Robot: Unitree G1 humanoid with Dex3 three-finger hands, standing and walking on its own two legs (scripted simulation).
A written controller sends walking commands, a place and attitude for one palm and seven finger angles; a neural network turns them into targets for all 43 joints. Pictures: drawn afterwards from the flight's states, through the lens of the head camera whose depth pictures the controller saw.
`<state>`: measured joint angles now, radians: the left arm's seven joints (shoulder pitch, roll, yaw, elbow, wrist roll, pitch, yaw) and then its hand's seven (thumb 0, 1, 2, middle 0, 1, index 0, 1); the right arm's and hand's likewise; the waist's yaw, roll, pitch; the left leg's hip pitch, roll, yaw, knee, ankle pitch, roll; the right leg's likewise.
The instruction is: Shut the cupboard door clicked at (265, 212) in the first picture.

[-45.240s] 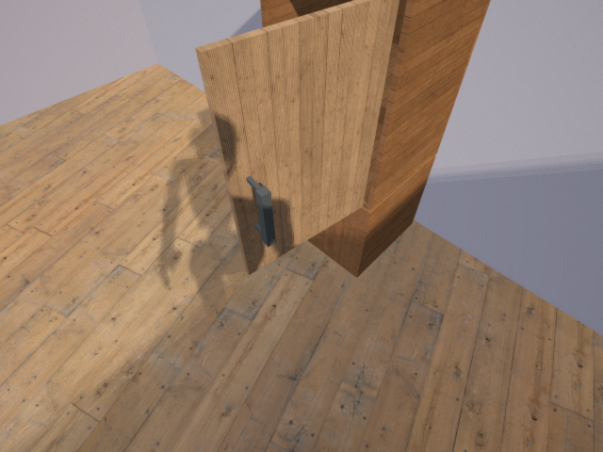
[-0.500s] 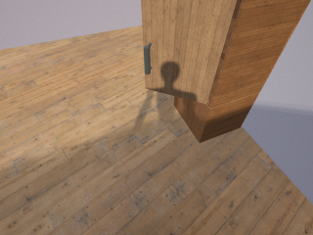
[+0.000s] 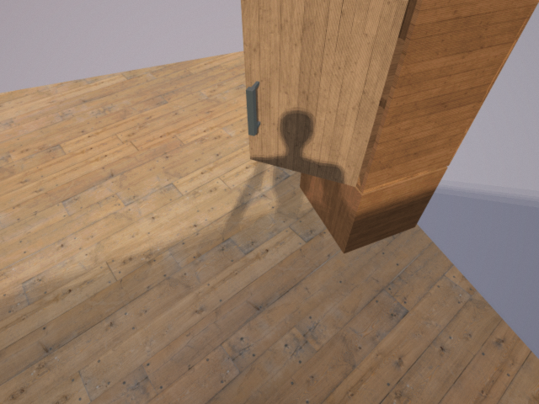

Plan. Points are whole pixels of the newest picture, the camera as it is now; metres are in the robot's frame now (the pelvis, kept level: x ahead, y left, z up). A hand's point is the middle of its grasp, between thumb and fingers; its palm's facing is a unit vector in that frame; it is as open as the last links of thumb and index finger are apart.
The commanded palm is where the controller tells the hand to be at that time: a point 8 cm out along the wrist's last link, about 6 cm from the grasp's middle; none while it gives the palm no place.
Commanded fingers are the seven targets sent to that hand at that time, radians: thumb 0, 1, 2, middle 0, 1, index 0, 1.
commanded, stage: walk to a spot facing it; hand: left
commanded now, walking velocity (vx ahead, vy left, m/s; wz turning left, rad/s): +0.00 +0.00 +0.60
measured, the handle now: (254, 108) +0.97 +0.09 -0.11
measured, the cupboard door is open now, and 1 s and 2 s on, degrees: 46 46 46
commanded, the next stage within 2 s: turn to face it in 1.04 s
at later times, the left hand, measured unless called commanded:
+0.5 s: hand out of the picture +0.01 +0.25 -0.18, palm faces +0.28 -0.93 -0.24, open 7.4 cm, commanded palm none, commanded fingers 0.00 0.90 0.90 -0.20 -0.30 -0.20 -0.30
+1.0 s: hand out of the picture -0.09 +0.19 -0.19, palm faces +0.67 -0.71 -0.22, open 7.4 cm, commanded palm none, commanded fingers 0.00 0.90 0.90 -0.20 -0.30 -0.20 -0.30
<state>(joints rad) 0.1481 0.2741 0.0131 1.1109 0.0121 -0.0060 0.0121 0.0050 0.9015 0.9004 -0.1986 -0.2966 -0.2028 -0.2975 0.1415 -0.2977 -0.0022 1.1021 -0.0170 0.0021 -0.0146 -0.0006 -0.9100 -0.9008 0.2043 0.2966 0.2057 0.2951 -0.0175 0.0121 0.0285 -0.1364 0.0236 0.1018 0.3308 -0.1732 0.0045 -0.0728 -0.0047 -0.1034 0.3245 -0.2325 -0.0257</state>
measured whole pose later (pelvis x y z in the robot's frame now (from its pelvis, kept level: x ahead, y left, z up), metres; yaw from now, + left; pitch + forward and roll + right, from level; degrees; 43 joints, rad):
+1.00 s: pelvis +0.06 +0.07 -0.02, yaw +40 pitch +1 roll +1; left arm 0.38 0.19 0.05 0.98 0.03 -0.04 0.00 0.01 0.90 0.90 -0.20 -0.30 -0.20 -0.30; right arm 0.10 -0.27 -0.06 0.88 -0.04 0.03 0.06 0.00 -0.91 -0.90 0.20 0.30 0.20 0.29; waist 0.02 -0.02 0.13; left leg -0.45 0.04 0.13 0.63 -0.28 0.03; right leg -0.02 -0.19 -0.32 0.51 -0.43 0.09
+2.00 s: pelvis +0.19 +0.20 -0.01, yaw +18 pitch +0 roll -2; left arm 0.12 0.27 0.09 0.89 0.02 0.08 -0.04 0.01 0.91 0.90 -0.19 -0.30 -0.20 -0.30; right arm 0.21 -0.20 -0.03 0.92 -0.03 0.01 -0.03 0.00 -0.91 -0.90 0.21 0.30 0.21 0.30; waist 0.00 0.01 0.11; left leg -0.16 0.11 0.16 0.50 -0.33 -0.01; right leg -0.43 -0.01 -0.05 0.84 -0.39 0.04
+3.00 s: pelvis +0.23 +0.20 -0.01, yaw -12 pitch +1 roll +0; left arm 0.19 0.18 0.05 0.93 0.03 0.04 0.00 0.01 0.90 0.90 -0.20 -0.30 -0.20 -0.30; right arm 0.20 -0.24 -0.05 0.94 -0.02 0.06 -0.02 0.00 -0.91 -0.90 0.20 0.30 0.20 0.29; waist -0.01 0.03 0.06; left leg -0.44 0.06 0.04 0.93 -0.41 -0.07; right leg -0.23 0.02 0.01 0.48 -0.27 -0.03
